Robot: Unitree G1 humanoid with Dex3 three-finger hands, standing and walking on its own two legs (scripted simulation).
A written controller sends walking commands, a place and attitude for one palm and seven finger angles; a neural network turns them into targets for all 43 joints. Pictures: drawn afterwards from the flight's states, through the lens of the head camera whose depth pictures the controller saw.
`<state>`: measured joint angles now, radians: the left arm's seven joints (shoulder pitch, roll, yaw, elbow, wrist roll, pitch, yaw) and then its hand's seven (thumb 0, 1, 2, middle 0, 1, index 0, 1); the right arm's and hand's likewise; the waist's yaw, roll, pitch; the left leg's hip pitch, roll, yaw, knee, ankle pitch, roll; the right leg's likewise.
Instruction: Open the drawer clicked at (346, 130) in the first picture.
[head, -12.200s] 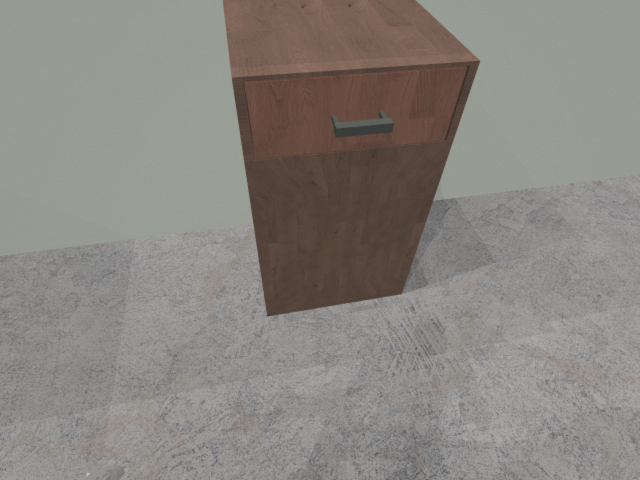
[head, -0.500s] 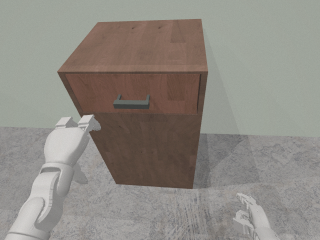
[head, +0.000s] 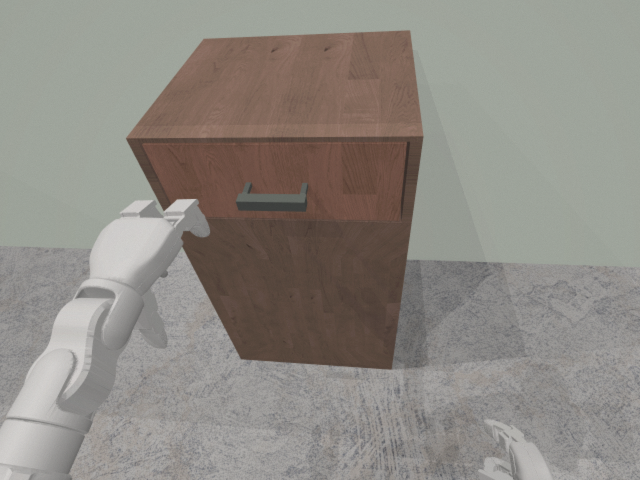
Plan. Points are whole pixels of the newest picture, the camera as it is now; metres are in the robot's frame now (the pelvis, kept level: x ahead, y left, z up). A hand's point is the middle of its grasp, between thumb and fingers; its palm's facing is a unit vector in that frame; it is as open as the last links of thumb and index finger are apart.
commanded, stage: raise the hand with hooked fingers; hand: left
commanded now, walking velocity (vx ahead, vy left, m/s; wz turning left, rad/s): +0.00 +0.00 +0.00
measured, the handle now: (274, 195) +0.57 +0.17 +0.01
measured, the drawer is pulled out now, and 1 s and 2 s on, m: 0.00 0.00 0.00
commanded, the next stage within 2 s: move the hooked fingers above the handle in 0.14 s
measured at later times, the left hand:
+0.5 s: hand (186, 267) +0.33 +0.22 +0.10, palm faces +0.01 -0.06 -1.00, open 13.8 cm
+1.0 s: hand (223, 229) +0.41 +0.20 +0.09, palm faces +0.01 -0.05 -1.00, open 13.8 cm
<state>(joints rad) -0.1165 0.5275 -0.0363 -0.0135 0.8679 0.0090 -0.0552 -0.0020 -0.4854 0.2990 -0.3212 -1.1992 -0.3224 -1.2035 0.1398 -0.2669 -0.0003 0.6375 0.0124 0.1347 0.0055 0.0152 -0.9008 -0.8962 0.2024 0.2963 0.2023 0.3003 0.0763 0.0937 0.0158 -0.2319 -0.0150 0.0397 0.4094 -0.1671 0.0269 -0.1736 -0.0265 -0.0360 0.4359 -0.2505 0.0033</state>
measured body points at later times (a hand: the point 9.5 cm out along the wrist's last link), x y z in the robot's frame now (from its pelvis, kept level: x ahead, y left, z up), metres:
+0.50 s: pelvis +0.00 -0.02 +0.00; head +0.01 -0.05 +0.45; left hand +0.32 +0.22 +0.16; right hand +0.20 -0.24 -0.11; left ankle +0.03 +0.10 -0.74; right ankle -0.01 -0.12 -0.74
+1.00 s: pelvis +0.02 -0.01 -0.01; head +0.06 -0.04 +0.44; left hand +0.41 +0.20 +0.14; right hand +0.16 -0.26 -0.14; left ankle +0.03 +0.10 -0.74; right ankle -0.01 -0.12 -0.74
